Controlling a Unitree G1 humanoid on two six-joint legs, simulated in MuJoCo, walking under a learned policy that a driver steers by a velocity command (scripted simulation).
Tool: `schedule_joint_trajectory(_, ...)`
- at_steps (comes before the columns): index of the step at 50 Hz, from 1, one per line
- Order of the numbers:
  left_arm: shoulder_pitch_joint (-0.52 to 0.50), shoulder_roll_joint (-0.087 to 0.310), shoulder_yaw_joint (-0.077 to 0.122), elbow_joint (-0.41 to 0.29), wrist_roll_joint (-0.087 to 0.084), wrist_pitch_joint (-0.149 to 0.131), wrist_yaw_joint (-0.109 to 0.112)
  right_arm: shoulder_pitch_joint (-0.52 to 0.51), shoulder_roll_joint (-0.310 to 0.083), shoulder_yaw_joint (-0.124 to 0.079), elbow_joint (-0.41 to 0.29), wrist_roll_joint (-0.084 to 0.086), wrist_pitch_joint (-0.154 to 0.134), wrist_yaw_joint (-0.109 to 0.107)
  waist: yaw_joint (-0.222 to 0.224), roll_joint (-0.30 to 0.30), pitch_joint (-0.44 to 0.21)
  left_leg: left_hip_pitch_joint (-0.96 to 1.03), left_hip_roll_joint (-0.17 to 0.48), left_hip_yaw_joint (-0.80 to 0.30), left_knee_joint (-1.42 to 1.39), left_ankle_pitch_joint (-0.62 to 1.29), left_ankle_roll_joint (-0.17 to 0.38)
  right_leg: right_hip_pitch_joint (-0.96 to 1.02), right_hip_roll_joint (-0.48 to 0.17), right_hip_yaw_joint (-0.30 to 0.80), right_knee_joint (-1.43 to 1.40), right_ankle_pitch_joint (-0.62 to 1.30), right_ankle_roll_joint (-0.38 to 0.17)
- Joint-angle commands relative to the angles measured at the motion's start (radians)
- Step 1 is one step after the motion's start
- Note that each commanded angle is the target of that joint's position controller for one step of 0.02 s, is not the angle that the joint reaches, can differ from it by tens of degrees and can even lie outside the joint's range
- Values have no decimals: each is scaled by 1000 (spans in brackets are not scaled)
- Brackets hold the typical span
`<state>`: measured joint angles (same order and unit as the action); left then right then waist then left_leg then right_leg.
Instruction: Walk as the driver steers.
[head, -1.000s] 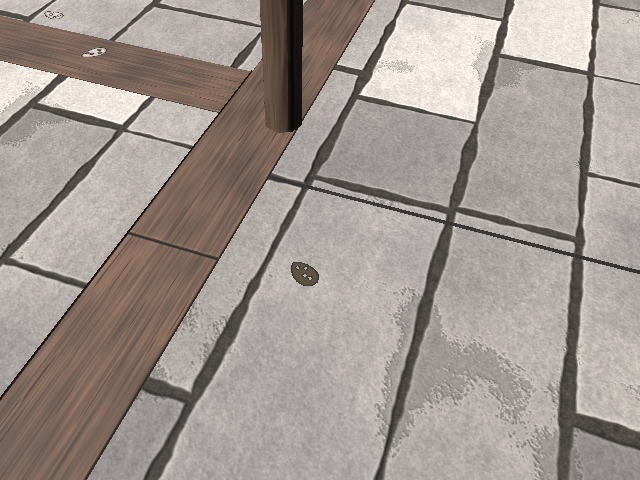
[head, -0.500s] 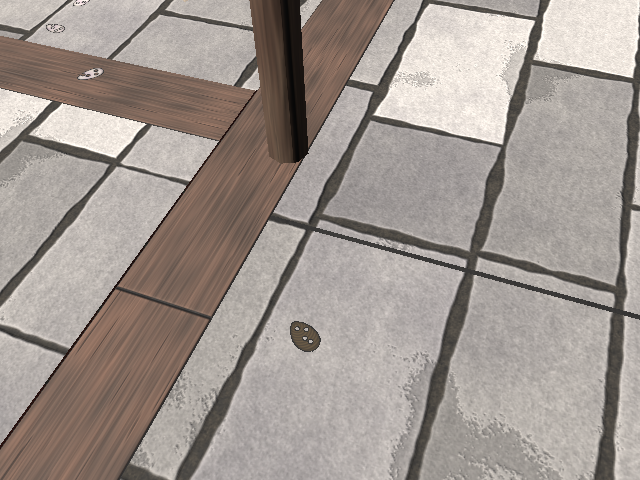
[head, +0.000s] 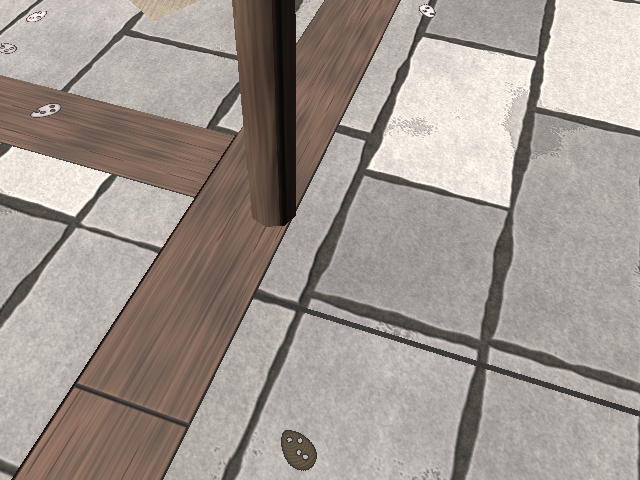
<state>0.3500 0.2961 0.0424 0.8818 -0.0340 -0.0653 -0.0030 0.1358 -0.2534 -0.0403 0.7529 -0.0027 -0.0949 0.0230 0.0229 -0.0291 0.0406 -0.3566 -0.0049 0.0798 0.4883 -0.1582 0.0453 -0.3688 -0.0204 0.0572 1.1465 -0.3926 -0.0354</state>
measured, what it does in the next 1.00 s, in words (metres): walks ahead, turning right: right foot, then left foot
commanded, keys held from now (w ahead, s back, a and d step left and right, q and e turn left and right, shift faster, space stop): w+e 1.00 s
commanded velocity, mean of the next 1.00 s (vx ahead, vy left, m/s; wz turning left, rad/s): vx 0.50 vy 0.00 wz -0.53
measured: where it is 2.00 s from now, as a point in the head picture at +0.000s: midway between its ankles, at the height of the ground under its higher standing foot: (517, 291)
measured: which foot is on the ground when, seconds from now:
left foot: down 0.00-0.40, up 0.42-0.88, down 0.90-1.00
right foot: up 0.00-0.40, down 0.42-0.90, up 0.92-1.00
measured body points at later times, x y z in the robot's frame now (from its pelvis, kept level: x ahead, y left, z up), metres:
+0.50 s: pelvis +0.27 -0.07 -0.01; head +0.31 -0.09 +0.44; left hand +0.50 +0.15 -0.11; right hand +0.28 -0.36 -0.14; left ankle +0.15 +0.11 -0.63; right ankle +0.33 -0.15 -0.73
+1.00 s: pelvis +0.56 -0.12 +0.00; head +0.58 -0.13 +0.44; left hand +0.78 +0.08 -0.12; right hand +0.57 -0.44 -0.09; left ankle +0.68 -0.06 -0.73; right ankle +0.39 -0.16 -0.65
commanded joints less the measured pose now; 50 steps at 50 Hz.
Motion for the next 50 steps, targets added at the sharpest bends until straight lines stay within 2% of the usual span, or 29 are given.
schedule_joint_trajectory(1, -10, 88, 34, -76, 1, 3, 7, 61, -90, -29, -9, -9, -19, -3, -29, 142, -60, 235, 264, -264, -318, 20, 139, -238, -113, 52, 25, 119, 10)
schedule_joint_trajectory(3, 3, 50, 31, -76, 1, 27, 9, 47, -100, -35, 10, -13, -33, -2, -6, 122, -32, 177, 256, -169, -356, 120, 147, -234, -117, 51, 9, 163, 25)
schedule_joint_trajectory(6, -62, 46, 34, -109, 9, 33, 11, 60, -123, -44, 37, -18, -36, -12, -10, 97, 1, 192, 244, -62, -374, 213, 146, -305, -115, 65, -112, 296, 40)
schedule_joint_trajectory(10, -196, 17, 20, -155, 15, 19, -18, 86, -158, -51, 56, -10, -24, -30, -57, 72, 28, 234, 227, 50, -386, 233, 121, -275, -99, -17, -375, 476, 30)
schedule_joint_trajectory(15, -324, 20, 16, -237, 14, 20, -50, 162, -197, -67, 94, 15, 16, -37, -94, 58, 63, 439, 297, 88, -314, 333, 107, -350, -82, -70, -502, 388, -14)
schedule_joint_trajectory(18, -271, 63, 39, -256, 14, 27, -59, 136, -234, -79, 85, 24, 40, -46, -34, 104, -7, 493, 300, 128, -138, 751, 74, -211, -1, -151, -510, 237, -68)
schedule_joint_trajectory(19, -178, 95, 58, -240, 11, 31, -57, 125, -243, -82, 80, 25, 50, -50, 21, 114, -63, 479, 287, 141, 4, 868, 60, -88, 42, -174, -514, 200, -94)
schedule_joint_trajectory(20, -20, 145, 89, -201, 8, 33, -47, 107, -237, -77, 74, 28, 55, -52, 110, 93, -144, 388, 246, 164, 219, 838, 28, 145, 85, -173, -581, 251, -132)
schedule_joint_trajectory(21, 119, 238, 122, -171, 6, 44, -23, 133, -186, -57, 54, 3, 46, -52, 151, -43, -236, 131, 192, 165, 538, 467, -19, 447, -46, 59, -607, 260, -193)
schedule_joint_trajectory(22, 64, 322, 126, -190, 3, 31, -22, 228, -43, -12, 1, -20, 12, -33, 13, -253, -332, -306, -33, 15, 857, -435, -74, 747, -276, 646, -729, 82, -393)
schedule_joint_trajectory(23, 92, 226, 101, -211, 10, 18, -28, 102, -140, -27, -10, 22, -29, -17, 101, -117, -390, -420, -15, -175, 930, -431, -52, 774, -308, 759, -856, -1, -388)
schedule_joint_trajectory(24, 36, 176, 82, -217, 26, 4, -29, 11, -183, -35, -45, 47, -50, -9, 106, -81, -237, -492, 31, -167, 895, -325, -31, 667, -281, 612, -867, 84, -337)
schedule_joint_trajectory(25, -22, 159, 79, -218, 15, -1, -26, 12, -172, -35, -34, 40, -60, -21, 49, 24, -161, -437, 81, -167, 802, -240, -22, 516, -238, 485, -860, 226, -293)
schedule_joint_trajectory(26, -83, 130, 69, -232, 17, 0, -23, 19, -178, -40, -21, 12, -58, -30, 10, 40, -113, -365, 109, -162, 717, -199, -33, 385, -199, 388, -866, 357, -268)
schedule_joint_trajectory(27, -112, 111, 60, -249, 29, -1, -18, 44, -182, -46, -16, 3, -46, -29, -22, 15, -105, -294, 127, -171, 679, -170, -42, 308, -174, 341, -885, 431, -261)
schedule_joint_trajectory(29, -118, 134, 64, -256, 30, -7, -12, 70, -173, -47, -20, -17, -22, -26, -46, -9, -99, -242, 119, -151, 610, -128, -77, 225, -150, 289, -910, 550, -271)
schedule_joint_trajectory(31, -95, 152, 71, -247, 23, -10, -3, 29, -136, -37, -40, -23, -2, -23, -42, 6, -79, -239, 103, -132, 499, -48, -108, 164, -121, 224, -919, 582, -269)
schedule_joint_trajectory(34, -57, 163, 75, -232, 14, 1, 11, -93, -102, -21, -77, -18, 0, -20, 3, -22, -48, -206, 60, -122, 239, 144, -124, 125, -60, 170, -900, 501, -214)
schedule_joint_trajectory(35, -37, 154, 73, -228, 11, 7, 16, -137, -86, -16, -88, -5, -3, -18, 27, -40, -44, -196, 45, -119, 179, 187, -123, 128, -57, 177, -903, 431, -201)
schedule_joint_trajectory(37, -3, 155, 72, -213, 11, 15, 16, -189, -89, -14, -107, 10, -15, -8, 52, -43, -37, -160, 23, -121, 89, 239, -115, 138, -74, 224, -891, 342, -191)
schedule_joint_trajectory(39, 16, 162, 74, -204, 9, 18, 18, -213, -125, -24, -121, 10, -24, -1, 56, -65, -27, -168, 14, -145, 35, 227, -99, 190, -93, 271, -852, 318, -181)
schedule_joint_trajectory(42, 14, 154, 74, -197, 10, 26, 25, -182, -160, -40, -122, 10, -39, 4, 29, -96, -35, -114, 7, -161, -10, 124, -63, 260, -123, 355, -767, 336, -160)
schedule_joint_trajectory(44, -18, 124, 64, -208, 13, 31, 25, -34, -190, -61, -86, 4, -49, -3, -52, -105, -98, 98, 9, -138, -66, 114, -16, 236, -72, 343, -637, 427, -121)
schedule_joint_trajectory(45, -29, 71, 43, -227, 24, 27, 20, 107, -235, -76, -72, -14, -53, -11, -117, -38, -227, 346, 142, -256, -38, 79, 46, 133, -16, 277, -398, 361, -84)
schedule_joint_trajectory(46, 99, 4, 23, -253, 6, 18, 20, 227, -321, -98, -47, -28, -40, -14, -83, 248, -372, 709, 378, -680, -92, -100, 207, -216, 136, 138, -51, -45, -4)
schedule_joint_trajectory(47, 124, 81, 29, -245, -8, 14, 22, 229, -254, -85, -39, 2, -33, -7, -83, 309, -357, 723, 443, -897, -174, -345, 234, -386, 78, 137, 115, -196, 11)
schedule_joint_trajectory(48, 32, 156, 49, -241, -8, 19, 21, 178, -175, -65, -56, 8, -26, -11, -107, 192, -214, 600, 400, -754, -197, -392, 187, -434, 28, 137, 170, -108, 18)
schedule_joint_trajectory(49, -37, 161, 53, -254, 3, 24, 22, 128, -149, -55, -64, 1, -16, -15, -100, 123, -129, 475, 355, -604, -205, -287, 150, -415, -8, 95, 164, -33, 22)
schedule_joint_trajectory(50, -79, 148, 55, -268, 14, 25, 19, 94, -128, -46, -58, -5, -10, -16, -83, 104, -62, 365, 312, -499, -230, -172, 138, -394, -34, 88, 118, 17, 24)
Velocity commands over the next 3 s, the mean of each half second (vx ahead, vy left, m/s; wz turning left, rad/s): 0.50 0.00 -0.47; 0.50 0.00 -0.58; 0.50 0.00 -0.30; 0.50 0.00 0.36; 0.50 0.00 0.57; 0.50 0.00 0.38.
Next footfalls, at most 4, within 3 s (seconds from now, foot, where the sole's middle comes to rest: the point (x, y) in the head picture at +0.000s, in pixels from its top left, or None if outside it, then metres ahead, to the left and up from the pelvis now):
0.42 right None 0.37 -0.16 -0.77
0.90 left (369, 368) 0.71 -0.08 -0.77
1.40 right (534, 356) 0.76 -0.47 -0.77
1.92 left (502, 227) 1.14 -0.45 -0.77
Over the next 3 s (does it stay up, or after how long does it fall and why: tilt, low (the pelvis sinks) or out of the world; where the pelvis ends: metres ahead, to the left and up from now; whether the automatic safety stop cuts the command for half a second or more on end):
stays up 1.51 -0.59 -0.01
